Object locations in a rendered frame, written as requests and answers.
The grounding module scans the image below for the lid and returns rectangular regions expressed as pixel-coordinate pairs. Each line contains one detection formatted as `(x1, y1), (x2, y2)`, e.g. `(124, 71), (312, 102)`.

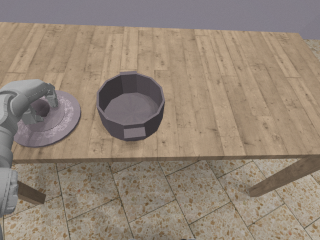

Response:
(13, 90), (81, 148)

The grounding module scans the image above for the knob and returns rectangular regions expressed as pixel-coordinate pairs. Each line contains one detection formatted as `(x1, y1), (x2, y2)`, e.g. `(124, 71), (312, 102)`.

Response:
(30, 99), (50, 117)

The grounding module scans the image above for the pot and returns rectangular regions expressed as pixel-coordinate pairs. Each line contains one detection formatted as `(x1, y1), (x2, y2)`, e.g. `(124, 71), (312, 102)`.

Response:
(96, 71), (165, 142)

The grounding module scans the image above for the robot left hand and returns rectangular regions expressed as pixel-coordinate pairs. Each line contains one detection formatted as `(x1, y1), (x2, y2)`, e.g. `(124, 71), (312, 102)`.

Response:
(0, 79), (58, 125)

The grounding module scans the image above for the table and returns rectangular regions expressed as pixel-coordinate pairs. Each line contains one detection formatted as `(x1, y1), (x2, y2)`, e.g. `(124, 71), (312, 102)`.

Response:
(0, 22), (320, 205)

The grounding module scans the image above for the left robot upper arm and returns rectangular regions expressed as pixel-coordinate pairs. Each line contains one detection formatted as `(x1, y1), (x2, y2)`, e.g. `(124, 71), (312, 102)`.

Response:
(0, 167), (19, 240)

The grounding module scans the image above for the robot left forearm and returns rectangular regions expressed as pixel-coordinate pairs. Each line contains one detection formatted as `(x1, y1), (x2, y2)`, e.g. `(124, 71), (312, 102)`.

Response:
(0, 88), (30, 169)

